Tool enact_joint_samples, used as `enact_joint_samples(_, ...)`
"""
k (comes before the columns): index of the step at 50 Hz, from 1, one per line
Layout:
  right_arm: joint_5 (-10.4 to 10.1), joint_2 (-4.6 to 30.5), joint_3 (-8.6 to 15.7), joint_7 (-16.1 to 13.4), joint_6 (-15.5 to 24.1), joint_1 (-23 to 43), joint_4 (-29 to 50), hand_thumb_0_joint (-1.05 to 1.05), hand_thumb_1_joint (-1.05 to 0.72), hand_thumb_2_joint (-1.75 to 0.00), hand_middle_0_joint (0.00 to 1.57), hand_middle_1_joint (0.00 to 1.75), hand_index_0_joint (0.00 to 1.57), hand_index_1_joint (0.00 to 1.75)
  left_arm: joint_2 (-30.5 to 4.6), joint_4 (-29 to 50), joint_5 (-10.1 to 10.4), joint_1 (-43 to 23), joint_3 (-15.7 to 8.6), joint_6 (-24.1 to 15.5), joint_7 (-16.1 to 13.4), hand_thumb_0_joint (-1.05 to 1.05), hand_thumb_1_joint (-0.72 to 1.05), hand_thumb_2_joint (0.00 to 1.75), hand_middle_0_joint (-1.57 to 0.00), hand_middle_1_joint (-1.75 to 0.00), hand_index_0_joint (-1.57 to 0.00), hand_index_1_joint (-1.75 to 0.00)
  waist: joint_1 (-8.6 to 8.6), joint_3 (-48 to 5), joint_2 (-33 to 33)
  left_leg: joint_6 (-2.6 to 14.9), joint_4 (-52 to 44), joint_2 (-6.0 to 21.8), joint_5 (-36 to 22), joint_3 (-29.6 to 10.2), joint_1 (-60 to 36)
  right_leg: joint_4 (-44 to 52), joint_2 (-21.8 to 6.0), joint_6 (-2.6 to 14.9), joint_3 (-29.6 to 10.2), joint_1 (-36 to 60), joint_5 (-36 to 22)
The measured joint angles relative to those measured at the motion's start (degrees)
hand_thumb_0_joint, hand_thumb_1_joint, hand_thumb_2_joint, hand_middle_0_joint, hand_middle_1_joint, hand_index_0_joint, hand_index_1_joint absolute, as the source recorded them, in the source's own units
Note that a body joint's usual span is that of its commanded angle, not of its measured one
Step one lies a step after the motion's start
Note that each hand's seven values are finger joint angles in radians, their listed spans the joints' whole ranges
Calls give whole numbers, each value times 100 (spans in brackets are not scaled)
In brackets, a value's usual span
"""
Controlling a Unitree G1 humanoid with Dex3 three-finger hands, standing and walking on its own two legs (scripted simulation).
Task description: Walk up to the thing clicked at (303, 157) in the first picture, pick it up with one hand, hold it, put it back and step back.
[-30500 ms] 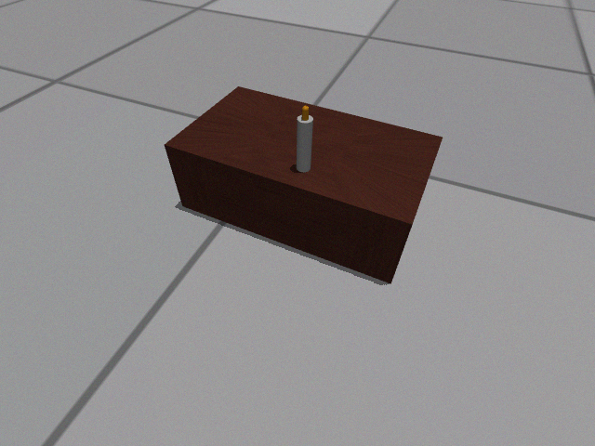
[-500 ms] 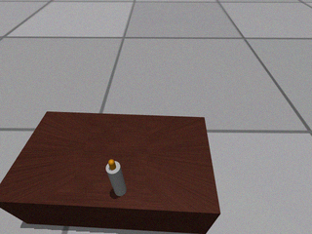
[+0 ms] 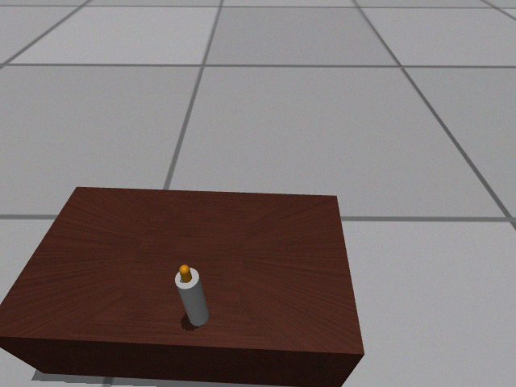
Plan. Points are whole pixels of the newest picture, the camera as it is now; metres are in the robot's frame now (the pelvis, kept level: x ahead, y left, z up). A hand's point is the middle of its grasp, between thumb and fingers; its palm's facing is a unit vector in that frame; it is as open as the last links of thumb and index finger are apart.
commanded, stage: stand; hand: left
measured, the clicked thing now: (192, 294) +0.44 +0.18 -0.29
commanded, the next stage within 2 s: step back in 0.34 s
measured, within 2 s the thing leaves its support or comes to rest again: neither
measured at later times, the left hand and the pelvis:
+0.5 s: hand out of the picture +0.07 +0.28 -0.16, palm faces -0.01 -0.93 -0.38, open 7.4 cm; pelvis -0.03 +0.01 -0.01, yaw +0 degrees
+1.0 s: hand out of the picture +0.02 +0.33 -0.18, palm faces -0.10 -0.92 -0.37, open 7.4 cm; pelvis -0.11 +0.07 -0.02, yaw -4 degrees
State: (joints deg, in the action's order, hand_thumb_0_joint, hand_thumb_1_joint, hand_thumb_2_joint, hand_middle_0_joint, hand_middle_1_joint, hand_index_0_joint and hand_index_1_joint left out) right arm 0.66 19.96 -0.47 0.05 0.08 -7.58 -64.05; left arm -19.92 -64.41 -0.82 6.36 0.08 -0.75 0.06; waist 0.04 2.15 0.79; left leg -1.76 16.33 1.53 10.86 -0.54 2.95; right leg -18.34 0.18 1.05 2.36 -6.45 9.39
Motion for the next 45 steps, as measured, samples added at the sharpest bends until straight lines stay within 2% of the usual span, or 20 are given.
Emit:
enact_joint_samples(18,-11,4,25,33,-20,-20,-9,1,-90,-90,20,30,20,30,7,11,21,67,-49,23,23,1,90,90,-20,-30,-21,-30,-3,76,-11,9,72,2,7,11,88,-33,2,0,-12,-75,-17)
enact_joint_samples(21,-63,79,95,41,-86,109,142,1,-90,-90,20,30,20,30,-6,221,70,-20,-199,64,0,1,90,90,-20,-30,-21,-30,1,318,38,54,647,26,202,-14,472,-318,25,22,6,-319,45)
enact_joint_samples(23,-90,148,149,32,-127,196,267,1,-90,-90,20,30,20,30,-33,369,68,-102,-265,101,-18,1,90,90,-20,-30,-21,-30,-8,512,49,146,1193,-7,284,-20,799,-509,7,31,-5,-490,70)
enact_joint_samples(27,-85,266,266,48,-245,218,533,1,-90,-90,20,30,20,30,-108,675,-38,-226,-343,209,-48,1,90,90,-20,-30,-21,-30,-30,722,-78,321,2732,-309,1515,-72,1397,-906,-174,-19,-118,-886,126)
enact_joint_samples(29,-101,302,298,68,-268,145,651,0,-90,-90,20,30,20,30,-172,817,-79,-296,-353,256,-65,1,90,90,-20,-30,-21,-30,6,743,-157,365,2974,-349,1630,-82,1468,-1094,-267,-88,-137,-1095,155)
enact_joint_samples(31,-89,335,322,70,-253,44,733,0,-90,-90,20,30,20,30,-235,961,-97,-382,-352,301,-78,1,90,90,-20,-30,-21,-30,46,745,-206,364,2600,-289,1318,-84,1315,-1349,-329,-185,-140,-1321,219)
enact_joint_samples(32,-63,360,333,62,-234,-9,761,0,-90,-90,20,30,20,30,-259,1040,-83,-422,-347,328,-76,1,90,90,-20,-30,-21,-30,74,744,-203,349,2174,-232,951,-77,1155,-1521,-343,-245,-132,-1442,276)
enact_joint_samples(33,-18,344,363,39,-212,-37,767,0,-90,-90,20,30,20,30,-298,1112,-56,-482,-348,362,-71,1,90,90,-20,-30,-21,-30,92,785,-271,289,1938,-275,1076,-58,1042,-1723,-407,-276,-164,-1560,344)
enact_joint_samples(34,35,273,383,17,-200,-41,761,0,-90,-90,20,30,20,30,-345,1167,-21,-558,-362,401,-77,1,90,90,-20,-30,-21,-30,67,880,-417,305,1931,-375,1105,17,1015,-1967,-430,-188,-349,-1654,478)
enact_joint_samples(36,95,153,355,22,-203,-100,785,0,-90,-90,20,30,20,30,-364,1248,2,-602,-389,464,-125,1,90,90,-20,-30,-21,-30,54,958,-510,370,1937,-398,1033,82,1016,-2714,-75,-78,-815,-1828,1451)
enact_joint_samples(38,110,68,326,17,-215,-191,835,1,-90,-90,20,30,20,30,-322,1257,-10,-571,-380,503,-160,1,91,90,-20,-30,-21,-30,154,917,-426,416,1791,-314,884,2,1021,-3563,366,-47,-1019,-1961,2010)
enact_joint_samples(41,122,-14,282,-48,-229,-236,901,1,-90,-90,20,30,20,30,-280,1319,32,-463,-356,516,-144,1,91,90,-20,-30,-21,-30,139,839,-394,441,1421,-270,612,64,994,-4417,666,-27,-1145,-2080,1875)
enact_joint_samples(43,90,-29,283,-86,-222,-183,974,1,-90,-90,20,30,20,30,-255,1371,23,-359,-357,496,-127,1,91,90,-20,-30,-21,-30,106,858,-371,467,1330,-264,523,151,1000,-4587,683,-84,-1138,-2001,1764)
enact_joint_samples(45,56,-39,295,-122,-203,-116,1075,1,-90,-90,20,30,20,30,-238,1393,4,-253,-361,488,-116,1,91,90,-20,-30,-21,-30,93,890,-346,491,1349,-272,495,230,1032,-4324,606,-162,-1098,-1790,1699)
